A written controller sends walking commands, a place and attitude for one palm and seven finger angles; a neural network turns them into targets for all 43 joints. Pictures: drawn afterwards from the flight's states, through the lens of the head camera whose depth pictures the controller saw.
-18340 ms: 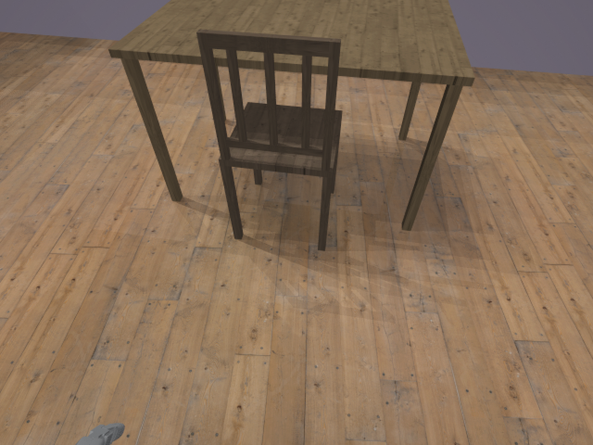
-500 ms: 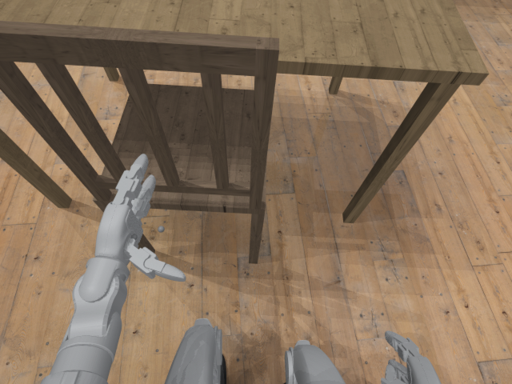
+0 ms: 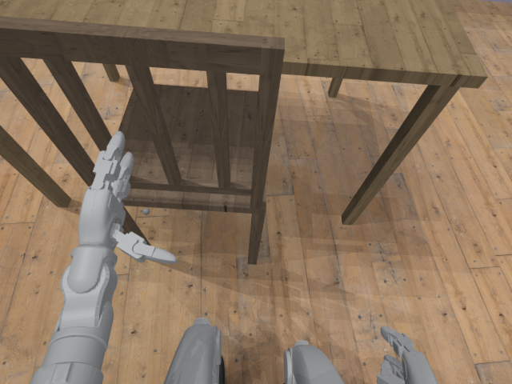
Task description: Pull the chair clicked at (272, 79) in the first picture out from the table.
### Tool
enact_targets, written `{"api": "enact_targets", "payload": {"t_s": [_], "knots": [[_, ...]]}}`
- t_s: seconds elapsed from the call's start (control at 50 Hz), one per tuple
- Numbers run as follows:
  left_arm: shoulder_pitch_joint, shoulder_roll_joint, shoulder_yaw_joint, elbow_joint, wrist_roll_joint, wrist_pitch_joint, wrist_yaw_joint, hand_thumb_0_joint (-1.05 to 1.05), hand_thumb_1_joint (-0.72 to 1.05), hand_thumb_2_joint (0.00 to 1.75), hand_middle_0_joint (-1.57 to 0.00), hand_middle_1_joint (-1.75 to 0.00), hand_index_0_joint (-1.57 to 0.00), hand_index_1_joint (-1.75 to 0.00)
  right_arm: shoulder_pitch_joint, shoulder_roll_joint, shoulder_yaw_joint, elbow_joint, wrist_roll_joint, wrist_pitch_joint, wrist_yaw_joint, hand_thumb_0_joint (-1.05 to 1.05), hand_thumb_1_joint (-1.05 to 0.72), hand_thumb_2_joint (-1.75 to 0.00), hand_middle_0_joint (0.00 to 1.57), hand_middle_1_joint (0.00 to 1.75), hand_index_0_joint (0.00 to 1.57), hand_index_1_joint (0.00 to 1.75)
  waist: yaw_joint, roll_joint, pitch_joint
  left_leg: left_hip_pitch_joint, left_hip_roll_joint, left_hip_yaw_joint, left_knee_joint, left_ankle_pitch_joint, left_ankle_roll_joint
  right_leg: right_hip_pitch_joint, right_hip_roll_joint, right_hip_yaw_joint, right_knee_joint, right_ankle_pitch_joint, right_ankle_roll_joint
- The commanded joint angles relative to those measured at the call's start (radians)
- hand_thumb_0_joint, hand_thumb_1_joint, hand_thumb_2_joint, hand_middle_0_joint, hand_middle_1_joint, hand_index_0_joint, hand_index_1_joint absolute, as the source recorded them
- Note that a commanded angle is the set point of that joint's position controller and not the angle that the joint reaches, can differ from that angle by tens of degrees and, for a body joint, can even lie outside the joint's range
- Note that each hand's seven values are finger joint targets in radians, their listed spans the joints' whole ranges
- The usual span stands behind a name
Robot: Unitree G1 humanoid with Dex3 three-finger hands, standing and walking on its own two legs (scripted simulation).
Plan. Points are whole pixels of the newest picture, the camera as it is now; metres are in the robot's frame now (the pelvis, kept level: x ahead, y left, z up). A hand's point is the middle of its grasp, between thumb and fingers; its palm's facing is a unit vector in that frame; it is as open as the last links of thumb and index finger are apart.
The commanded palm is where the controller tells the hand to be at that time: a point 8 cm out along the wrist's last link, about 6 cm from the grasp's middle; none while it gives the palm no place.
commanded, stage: push the fingers through the gap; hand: left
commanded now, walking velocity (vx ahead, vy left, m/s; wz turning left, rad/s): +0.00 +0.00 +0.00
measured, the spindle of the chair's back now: (160, 135) +0.51 +0.18 +0.03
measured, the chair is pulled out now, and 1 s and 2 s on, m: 0.00 0.00 0.00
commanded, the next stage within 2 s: hook a spindle and tug to test in 1.54 s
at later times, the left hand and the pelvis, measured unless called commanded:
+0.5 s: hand (164, 189) +0.40 +0.16 +0.03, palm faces -0.04 -1.00 -0.05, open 17.0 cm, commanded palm +0.39 +0.20 +0.03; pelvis +0.00 +0.00 +0.00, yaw +0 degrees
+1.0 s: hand (171, 162) +0.46 +0.15 +0.03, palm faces -0.02 -1.00 -0.04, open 17.0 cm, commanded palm +0.44 +0.19 +0.03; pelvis +0.00 -0.01 -0.01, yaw +0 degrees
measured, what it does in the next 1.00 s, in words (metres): stands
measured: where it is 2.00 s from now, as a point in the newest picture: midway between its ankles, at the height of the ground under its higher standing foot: outside the picture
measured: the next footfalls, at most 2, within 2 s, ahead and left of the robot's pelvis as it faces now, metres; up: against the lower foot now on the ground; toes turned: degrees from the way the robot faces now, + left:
none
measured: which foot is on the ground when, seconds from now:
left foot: down 0.00-1.00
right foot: down 0.00-1.00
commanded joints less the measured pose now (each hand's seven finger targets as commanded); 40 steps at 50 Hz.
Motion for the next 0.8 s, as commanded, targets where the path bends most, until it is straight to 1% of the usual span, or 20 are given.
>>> {"api": "enact_targets", "payload": {"t_s": [0.0,0.04,0.06,0.08,0.12,0.14,0.18,0.22,0.24,0.26,0.28,0.32,0.34,0.4,0.44,0.48,0.5,0.6,0.7,0.78], "knots": [[-0.248,0.065,-0.053,-0.067,-0.010,0.006,-0.048,0.00,-0.50,0.30,-0.06,-0.08,-0.06,-0.08,0.048,-0.164,-0.059,-0.105,0.016,-0.024,-0.009,0.00,-0.90,-0.90,0.20,0.30,0.20,0.30,-0.040,0.025,-0.324,0.462,-0.017,-0.062,-0.157,0.160,0.000,-0.046,0.018,0.014,-0.216,0.233,-0.018],[-0.274,0.020,-0.100,-0.049,-0.026,0.044,-0.085,0.00,-0.50,0.30,-0.06,-0.08,-0.06,-0.08,0.056,-0.168,-0.061,-0.113,0.026,-0.023,-0.012,0.00,-0.90,-0.90,0.20,0.30,0.20,0.30,-0.053,0.013,-0.323,0.473,-0.019,-0.065,-0.161,0.155,0.005,-0.043,0.014,0.012,-0.231,0.233,-0.019],[-0.281,0.061,-0.064,-0.044,-0.031,0.054,-0.090,0.00,-0.50,0.30,-0.06,-0.08,-0.06,-0.08,0.057,-0.176,-0.063,-0.113,0.028,-0.019,-0.015,0.00,-0.90,-0.90,0.20,0.30,0.20,0.30,-0.039,0.006,-0.324,0.471,-0.019,-0.069,-0.166,0.151,0.003,-0.036,0.012,0.011,-0.233,0.229,-0.020],[-0.323,0.072,-0.055,-0.058,-0.038,0.056,-0.090,0.00,-0.50,0.30,-0.06,-0.08,-0.06,-0.08,0.056,-0.176,-0.064,-0.110,0.028,-0.019,-0.019,0.00,-0.90,-0.90,0.20,0.30,0.20,0.30,-0.045,-0.007,-0.336,0.470,-0.020,-0.068,-0.161,0.156,0.007,-0.030,0.012,0.015,-0.237,0.236,-0.017],[-0.359,0.133,0.011,-0.097,-0.041,0.032,-0.071,0.00,-0.50,0.30,-0.06,-0.08,-0.06,-0.08,0.059,-0.173,-0.065,-0.107,0.024,-0.021,-0.025,0.00,-0.90,-0.90,0.20,0.30,0.20,0.30,-0.029,-0.005,-0.368,0.480,-0.020,-0.066,-0.154,0.196,0.007,-0.014,0.012,0.018,-0.228,0.261,-0.019],[-0.393,0.163,0.037,-0.137,-0.038,0.007,-0.053,0.00,-0.50,0.30,-0.06,-0.08,-0.06,-0.08,0.058,-0.171,-0.062,-0.106,0.019,-0.027,-0.025,0.00,-0.90,-0.90,0.20,0.30,0.20,0.30,-0.016,0.047,-0.393,0.508,-0.020,-0.068,-0.149,0.225,0.003,-0.027,0.012,0.019,-0.213,0.272,-0.023],[-0.437,0.175,0.058,-0.165,-0.024,-0.034,-0.013,0.00,-0.50,0.30,-0.06,-0.08,-0.06,-0.08,0.065,-0.158,-0.060,-0.092,0.008,-0.031,-0.021,0.00,-0.90,-0.90,0.20,0.30,0.20,0.30,-0.013,0.080,-0.424,0.556,-0.016,-0.076,-0.146,0.276,-0.004,-0.040,0.014,0.017,-0.199,0.294,-0.025],[-0.436,0.179,0.072,-0.150,-0.008,-0.062,0.021,0.00,-0.50,0.30,-0.06,-0.08,-0.06,-0.08,0.069,-0.152,-0.059,-0.087,-0.001,-0.031,-0.015,0.00,-0.90,-0.90,0.20,0.30,0.20,0.30,-0.014,0.066,-0.432,0.548,-0.016,-0.074,-0.137,0.292,-0.005,-0.040,0.016,0.016,-0.187,0.307,-0.023],[-0.436,0.218,0.102,-0.129,0.007,-0.071,0.032,0.00,-0.50,0.30,-0.06,-0.08,-0.06,-0.08,0.076,-0.157,-0.060,-0.079,-0.004,-0.031,-0.013,0.00,-0.90,-0.90,0.20,0.30,0.20,0.30,-0.007,0.076,-0.432,0.537,-0.013,-0.076,-0.131,0.300,-0.008,-0.047,0.018,0.015,-0.173,0.308,-0.026],[-0.415,0.178,0.075,-0.070,0.016,-0.066,0.033,0.00,-0.50,0.30,-0.06,-0.08,-0.06,-0.08,0.077,-0.151,-0.058,-0.079,-0.006,-0.025,-0.007,0.00,-0.90,-0.90,0.20,0.30,0.20,0.30,-0.015,0.058,-0.409,0.515,-0.017,-0.072,-0.133,0.278,-0.008,-0.050,0.018,0.016,-0.177,0.299,-0.023],[-0.434,0.173,0.065,-0.036,0.023,-0.061,0.031,0.00,-0.50,0.30,-0.06,-0.08,-0.06,-0.08,0.080,-0.155,-0.058,-0.074,-0.005,-0.020,-0.004,0.00,-0.90,-0.90,0.20,0.30,0.20,0.30,-0.026,0.051,-0.392,0.493,-0.015,-0.069,-0.130,0.259,-0.007,-0.062,0.018,0.015,-0.176,0.290,-0.022],[-0.409,0.152,0.047,0.022,0.029,-0.038,0.015,0.00,-0.50,0.30,-0.06,-0.08,-0.06,-0.08,0.087,-0.159,-0.061,-0.080,-0.003,-0.010,0.003,0.00,-0.90,-0.90,0.20,0.30,0.20,0.30,-0.022,0.056,-0.388,0.475,-0.019,-0.058,-0.132,0.235,-0.007,-0.052,0.017,0.020,-0.184,0.284,-0.022],[-0.406,0.138,0.030,0.046,0.031,-0.024,0.003,0.00,-0.50,0.30,-0.06,-0.08,-0.06,-0.08,0.096,-0.164,-0.063,-0.083,0.000,-0.005,0.005,0.00,-0.90,-0.90,0.20,0.30,0.20,0.30,-0.030,0.031,-0.387,0.478,-0.018,-0.063,-0.136,0.243,-0.005,-0.048,0.019,0.016,-0.186,0.291,-0.024],[-0.449,0.122,0.011,0.058,0.010,0.012,-0.027,0.00,-0.50,0.30,-0.06,-0.08,-0.06,-0.08,0.097,-0.169,-0.066,-0.090,0.010,0.012,0.003,0.00,-0.90,-0.90,0.20,0.30,0.20,0.30,-0.038,0.021,-0.391,0.469,-0.020,-0.053,-0.140,0.225,0.000,-0.028,0.018,0.024,-0.209,0.295,-0.020],[-0.498,0.125,0.010,0.016,-0.005,0.008,-0.033,0.00,-0.50,0.30,-0.06,-0.08,-0.06,-0.08,0.100,-0.169,-0.067,-0.091,0.013,0.010,0.001,0.00,-0.90,-0.90,0.20,0.30,0.20,0.30,-0.044,0.037,-0.414,0.492,-0.020,-0.057,-0.136,0.244,0.002,-0.030,0.019,0.026,-0.210,0.305,-0.021],[-0.542,0.183,0.060,-0.005,-0.008,-0.012,-0.022,0.00,-0.50,0.30,-0.06,-0.08,-0.06,-0.08,0.109,-0.171,-0.067,-0.078,0.011,0.011,-0.005,0.00,-0.90,-0.90,0.20,0.30,0.20,0.30,-0.038,0.031,-0.439,0.498,-0.018,-0.061,-0.131,0.271,0.001,-0.015,0.019,0.028,-0.203,0.329,-0.021],[-0.564,0.165,0.042,0.003,0.000,-0.022,-0.019,0.00,-0.50,0.30,-0.06,-0.08,-0.06,-0.08,0.112,-0.165,-0.066,-0.071,0.008,0.010,-0.006,0.00,-0.90,-0.90,0.20,0.30,0.20,0.30,-0.048,0.026,-0.433,0.491,-0.020,-0.058,-0.127,0.273,0.003,-0.017,0.019,0.030,-0.203,0.334,-0.018],[-0.675,0.190,0.055,0.092,0.032,-0.060,-0.003,0.00,-0.50,0.30,-0.06,-0.08,-0.06,-0.08,0.131,-0.164,-0.064,-0.033,-0.003,0.006,-0.005,0.00,-0.90,-0.90,0.20,0.30,0.20,0.30,-0.063,0.055,-0.415,0.463,-0.019,-0.060,-0.102,0.234,0.002,-0.073,0.019,0.033,-0.189,0.285,-0.019],[-0.698,0.199,0.063,0.163,0.030,-0.045,-0.020,0.00,-0.50,0.30,-0.06,-0.08,-0.06,-0.08,0.145,-0.169,-0.066,-0.032,-0.004,0.017,0.000,0.00,-0.90,-0.90,0.20,0.30,0.20,0.30,-0.059,0.075,-0.453,0.477,-0.022,-0.054,-0.098,0.267,0.002,-0.055,0.020,0.037,-0.190,0.319,-0.023],[-0.719,0.251,0.112,0.219,0.030,-0.026,-0.030,0.00,-0.50,0.30,-0.06,-0.08,-0.06,-0.08,0.162,-0.174,-0.065,-0.028,-0.004,0.031,0.002,0.00,-0.90,-0.90,0.20,0.30,0.20,0.30,-0.060,0.029,-0.462,0.427,-0.021,-0.046,-0.082,0.286,0.009,-0.021,0.020,0.042,-0.180,0.362,-0.018]]}}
